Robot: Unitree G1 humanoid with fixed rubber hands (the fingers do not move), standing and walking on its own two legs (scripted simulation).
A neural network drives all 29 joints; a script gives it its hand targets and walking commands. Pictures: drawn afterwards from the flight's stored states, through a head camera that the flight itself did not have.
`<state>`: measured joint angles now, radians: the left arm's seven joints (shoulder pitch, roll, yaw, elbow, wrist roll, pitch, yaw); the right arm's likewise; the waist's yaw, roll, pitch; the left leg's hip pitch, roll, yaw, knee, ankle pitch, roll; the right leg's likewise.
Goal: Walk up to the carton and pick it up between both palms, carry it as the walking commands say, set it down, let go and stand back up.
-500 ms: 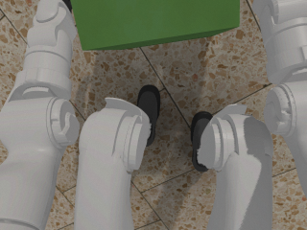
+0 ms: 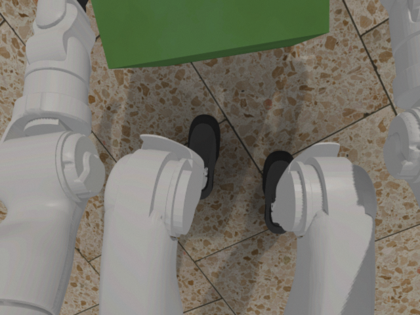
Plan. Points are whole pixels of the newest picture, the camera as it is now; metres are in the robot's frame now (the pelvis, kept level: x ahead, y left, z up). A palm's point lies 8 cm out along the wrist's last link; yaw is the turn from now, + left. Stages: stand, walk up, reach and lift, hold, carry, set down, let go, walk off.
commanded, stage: set down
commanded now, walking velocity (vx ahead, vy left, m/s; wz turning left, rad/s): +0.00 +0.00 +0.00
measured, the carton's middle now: out of the picture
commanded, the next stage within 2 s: let go in 1.38 s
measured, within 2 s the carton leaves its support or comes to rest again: neither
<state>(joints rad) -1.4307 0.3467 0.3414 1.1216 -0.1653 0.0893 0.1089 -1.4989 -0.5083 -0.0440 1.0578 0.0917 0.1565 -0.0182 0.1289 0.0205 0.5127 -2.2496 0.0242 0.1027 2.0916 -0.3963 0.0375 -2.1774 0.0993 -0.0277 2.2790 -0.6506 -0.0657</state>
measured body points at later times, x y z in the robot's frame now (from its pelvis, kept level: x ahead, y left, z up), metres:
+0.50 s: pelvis -0.01 +0.01 +0.06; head +0.35 +0.03 +0.32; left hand +0.52 +0.28 -0.06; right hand +0.61 -0.14 -0.05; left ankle +0.17 +0.10 -0.33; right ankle +0.09 -0.09 -0.33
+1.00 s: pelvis +0.02 +0.00 +0.20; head +0.37 +0.01 +0.46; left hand +0.52 +0.28 +0.09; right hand +0.62 -0.16 +0.10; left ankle +0.17 +0.10 -0.33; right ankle +0.09 -0.09 -0.33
